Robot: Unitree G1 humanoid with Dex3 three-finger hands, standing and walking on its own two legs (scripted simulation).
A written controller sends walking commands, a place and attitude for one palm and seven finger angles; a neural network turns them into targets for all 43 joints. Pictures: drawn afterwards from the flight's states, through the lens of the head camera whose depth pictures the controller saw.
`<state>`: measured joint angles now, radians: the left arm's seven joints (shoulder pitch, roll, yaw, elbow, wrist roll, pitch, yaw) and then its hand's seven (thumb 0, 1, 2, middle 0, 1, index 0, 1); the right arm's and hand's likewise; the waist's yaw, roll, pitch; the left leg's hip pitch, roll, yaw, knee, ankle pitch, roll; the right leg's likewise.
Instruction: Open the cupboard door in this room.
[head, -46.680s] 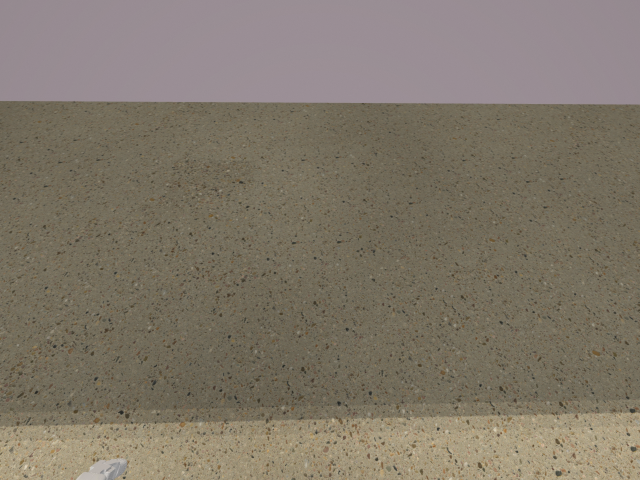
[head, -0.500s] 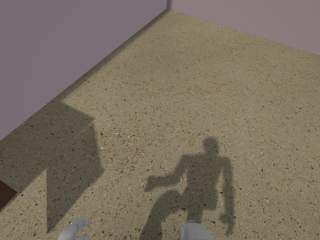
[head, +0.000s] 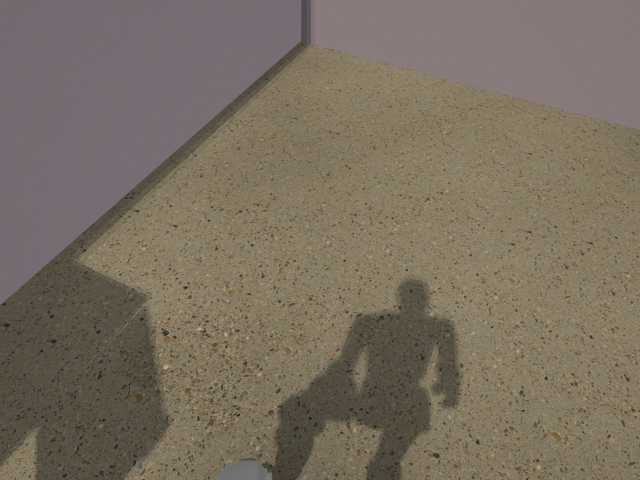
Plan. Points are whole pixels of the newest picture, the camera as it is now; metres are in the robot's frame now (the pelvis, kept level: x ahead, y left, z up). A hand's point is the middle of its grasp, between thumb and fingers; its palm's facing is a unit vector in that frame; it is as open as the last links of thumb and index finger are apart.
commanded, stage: walk to a spot facing it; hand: left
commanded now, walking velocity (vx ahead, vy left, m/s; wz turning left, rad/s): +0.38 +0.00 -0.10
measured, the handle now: out of the picture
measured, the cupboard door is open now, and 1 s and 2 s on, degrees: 48 48 48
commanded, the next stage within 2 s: turn to face it in 0.60 s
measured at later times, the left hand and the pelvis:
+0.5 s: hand (248, 361) +0.32 +0.14 -0.17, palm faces -0.04 -0.98 -0.22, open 7.4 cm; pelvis +0.22 -0.05 -0.01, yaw -3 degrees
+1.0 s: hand (257, 303) +0.43 +0.14 -0.18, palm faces +0.19 -0.96 -0.19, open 7.4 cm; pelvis +0.39 -0.05 -0.01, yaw +8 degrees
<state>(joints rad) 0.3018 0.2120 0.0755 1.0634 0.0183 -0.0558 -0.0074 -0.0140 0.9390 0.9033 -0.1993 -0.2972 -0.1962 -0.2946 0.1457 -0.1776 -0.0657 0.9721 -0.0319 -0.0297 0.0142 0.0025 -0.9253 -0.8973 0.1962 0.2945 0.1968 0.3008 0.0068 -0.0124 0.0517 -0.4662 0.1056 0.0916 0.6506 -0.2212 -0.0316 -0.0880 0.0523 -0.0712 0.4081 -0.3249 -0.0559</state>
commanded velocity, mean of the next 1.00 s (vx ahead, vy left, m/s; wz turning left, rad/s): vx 0.22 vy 0.00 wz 0.22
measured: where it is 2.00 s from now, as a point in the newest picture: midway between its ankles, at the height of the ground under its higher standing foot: (356, 383)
